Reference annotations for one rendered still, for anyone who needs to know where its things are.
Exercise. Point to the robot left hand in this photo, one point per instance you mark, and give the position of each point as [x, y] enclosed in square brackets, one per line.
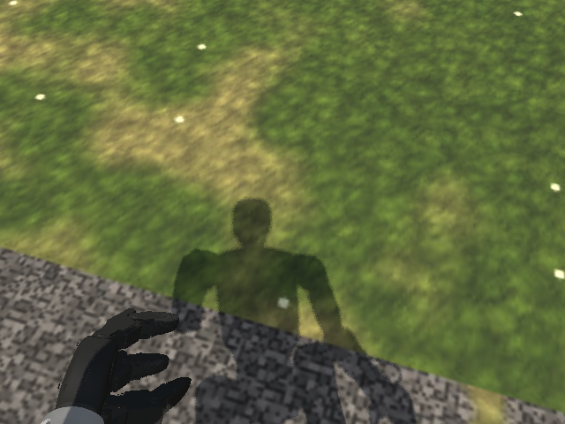
[98, 368]

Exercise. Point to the left robot forearm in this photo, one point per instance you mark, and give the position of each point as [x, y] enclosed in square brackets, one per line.
[72, 415]

